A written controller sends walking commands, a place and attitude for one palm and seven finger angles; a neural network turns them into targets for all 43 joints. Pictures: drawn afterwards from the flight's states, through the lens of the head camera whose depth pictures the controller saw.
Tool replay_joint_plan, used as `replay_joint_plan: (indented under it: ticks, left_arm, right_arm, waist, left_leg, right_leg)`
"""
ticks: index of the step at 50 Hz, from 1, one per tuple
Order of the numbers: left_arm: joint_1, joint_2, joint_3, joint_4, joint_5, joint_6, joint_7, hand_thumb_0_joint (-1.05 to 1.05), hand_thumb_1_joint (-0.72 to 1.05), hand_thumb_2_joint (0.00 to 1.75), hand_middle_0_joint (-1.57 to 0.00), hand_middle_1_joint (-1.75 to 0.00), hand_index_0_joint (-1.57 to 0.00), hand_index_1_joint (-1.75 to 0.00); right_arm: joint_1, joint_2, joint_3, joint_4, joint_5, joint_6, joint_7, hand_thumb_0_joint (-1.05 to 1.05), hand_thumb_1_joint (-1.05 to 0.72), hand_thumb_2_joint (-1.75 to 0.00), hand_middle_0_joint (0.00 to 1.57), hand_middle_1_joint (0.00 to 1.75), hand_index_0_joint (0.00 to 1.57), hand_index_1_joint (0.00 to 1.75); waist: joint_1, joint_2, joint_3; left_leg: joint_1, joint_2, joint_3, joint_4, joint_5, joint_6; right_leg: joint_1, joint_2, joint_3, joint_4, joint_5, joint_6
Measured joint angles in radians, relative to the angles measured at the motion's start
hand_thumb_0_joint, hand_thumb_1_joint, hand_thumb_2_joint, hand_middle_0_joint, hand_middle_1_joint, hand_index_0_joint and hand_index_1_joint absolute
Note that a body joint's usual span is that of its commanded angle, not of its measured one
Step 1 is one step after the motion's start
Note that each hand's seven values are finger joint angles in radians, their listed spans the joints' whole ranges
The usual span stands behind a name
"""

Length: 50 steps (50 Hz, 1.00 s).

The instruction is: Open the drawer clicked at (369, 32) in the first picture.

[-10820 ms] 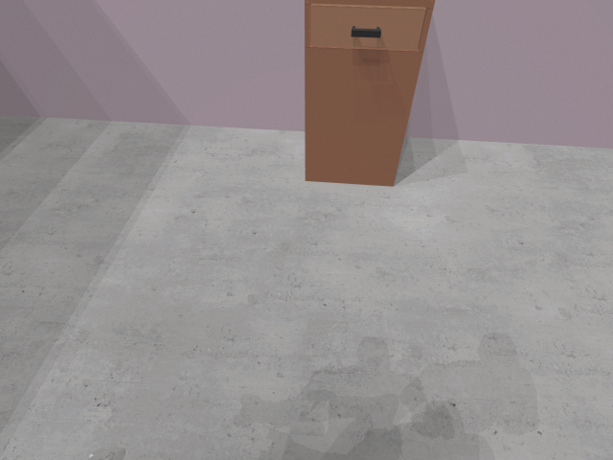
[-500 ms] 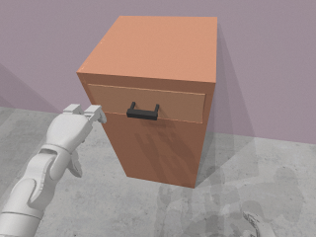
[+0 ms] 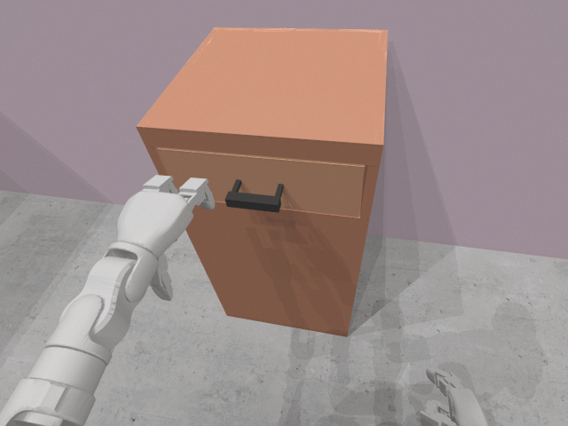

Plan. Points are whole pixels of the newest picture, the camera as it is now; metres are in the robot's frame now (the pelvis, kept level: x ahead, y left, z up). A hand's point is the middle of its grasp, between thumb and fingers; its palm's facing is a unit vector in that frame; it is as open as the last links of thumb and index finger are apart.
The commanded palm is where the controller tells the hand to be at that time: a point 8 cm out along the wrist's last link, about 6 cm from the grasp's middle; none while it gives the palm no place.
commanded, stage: move the hooked fingers above the handle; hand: left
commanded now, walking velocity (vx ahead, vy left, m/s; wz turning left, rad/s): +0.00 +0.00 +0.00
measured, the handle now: (255, 194) +0.53 +0.14 -0.02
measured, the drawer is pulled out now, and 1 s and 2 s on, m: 0.00 0.00 0.00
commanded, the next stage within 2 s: lower the fingers behind the handle in 1.92 s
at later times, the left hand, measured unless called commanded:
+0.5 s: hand (211, 215) +0.40 +0.17 +0.07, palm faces +0.02 -0.04 -1.00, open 13.8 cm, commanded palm +0.38 +0.18 +0.12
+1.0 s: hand (235, 200) +0.45 +0.15 +0.05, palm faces -0.02 -0.02 -1.00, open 13.8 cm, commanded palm +0.44 +0.16 +0.10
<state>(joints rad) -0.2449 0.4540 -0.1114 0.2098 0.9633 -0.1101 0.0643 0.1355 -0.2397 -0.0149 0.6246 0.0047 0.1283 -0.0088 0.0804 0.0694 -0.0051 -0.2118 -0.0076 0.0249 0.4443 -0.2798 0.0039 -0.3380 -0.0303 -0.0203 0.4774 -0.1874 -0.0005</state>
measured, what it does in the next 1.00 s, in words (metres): stands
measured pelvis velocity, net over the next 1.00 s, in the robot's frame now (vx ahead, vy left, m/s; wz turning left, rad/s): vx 0.01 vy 0.00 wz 0.00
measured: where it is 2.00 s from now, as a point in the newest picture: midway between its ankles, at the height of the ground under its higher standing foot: outside the picture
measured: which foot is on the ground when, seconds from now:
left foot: down 0.00-1.00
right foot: down 0.00-1.00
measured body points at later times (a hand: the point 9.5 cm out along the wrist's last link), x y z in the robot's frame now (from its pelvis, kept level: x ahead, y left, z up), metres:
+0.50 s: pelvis +0.01 +0.00 +0.00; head +0.05 -0.03 +0.44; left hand +0.39 +0.17 +0.12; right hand +0.14 -0.25 -0.14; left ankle -0.03 +0.12 -0.74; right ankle +0.04 -0.12 -0.74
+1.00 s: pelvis +0.01 +0.00 -0.01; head +0.06 -0.03 +0.44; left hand +0.44 +0.15 +0.10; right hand +0.11 -0.26 -0.15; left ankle -0.03 +0.12 -0.74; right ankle +0.04 -0.12 -0.74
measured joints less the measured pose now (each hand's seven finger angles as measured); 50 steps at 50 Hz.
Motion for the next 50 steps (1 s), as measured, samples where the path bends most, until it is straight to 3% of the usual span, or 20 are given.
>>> replay_joint_plan:
  ticks: [11,21,32,44,50]
  left_arm:
    - [-0.071,-0.016,-0.001,0.100,0.015,0.045,0.016,0.00,-0.49,0.30,-0.32,-1.20,-0.32,-1.20]
    - [-0.147,-0.049,-0.047,0.186,0.041,0.026,0.065,0.00,-0.49,0.30,-0.32,-1.20,-0.32,-1.20]
    - [-0.247,-0.087,-0.057,0.332,0.063,0.085,0.097,0.00,-0.49,0.30,-0.32,-1.20,-0.32,-1.20]
    - [-0.351,-0.101,-0.088,0.471,0.084,0.049,0.128,0.00,-0.49,0.30,-0.32,-1.20,-0.32,-1.20]
    - [-0.440,-0.121,-0.092,0.580,0.094,0.053,0.169,0.00,-0.49,0.30,-0.32,-1.20,-0.32,-1.20]
  right_arm:
    - [0.047,-0.015,-0.015,0.012,0.006,0.014,0.000,0.01,-0.91,-0.90,0.20,0.30,0.20,0.30]
    - [0.076,-0.024,-0.036,0.031,0.006,0.005,-0.006,0.01,-0.91,-0.90,0.20,0.30,0.20,0.30]
    - [0.074,-0.008,-0.027,0.038,0.008,0.013,-0.006,0.01,-0.91,-0.90,0.20,0.30,0.20,0.30]
    - [0.092,-0.010,-0.039,0.046,0.001,0.002,-0.012,0.01,-0.91,-0.90,0.20,0.30,0.20,0.30]
    - [0.100,-0.010,-0.044,0.063,-0.005,-0.001,-0.011,0.01,-0.91,-0.90,0.20,0.30,0.20,0.30]
  waist:
    - [-0.026,-0.002,-0.015]
    - [-0.040,-0.009,-0.022]
    - [-0.061,-0.008,-0.045]
    - [-0.072,-0.021,-0.053]
    - [-0.094,-0.023,-0.061]
  left_leg:
    - [-0.022,0.004,0.011,0.004,-0.006,-0.001]
    - [-0.062,0.002,0.010,0.032,-0.020,-0.002]
    - [-0.082,0.005,0.021,0.039,-0.029,-0.002]
    - [-0.133,0.004,0.007,0.077,-0.042,-0.003]
    - [-0.171,0.003,0.006,0.099,-0.049,-0.001]
  right_leg:
    - [-0.030,0.006,0.011,0.011,-0.005,-0.002]
    - [-0.070,0.003,0.010,0.041,-0.021,-0.002]
    - [-0.099,0.007,0.021,0.057,-0.030,-0.003]
    - [-0.141,0.003,0.009,0.086,-0.043,-0.005]
    - [-0.176,0.002,0.008,0.100,-0.046,-0.003]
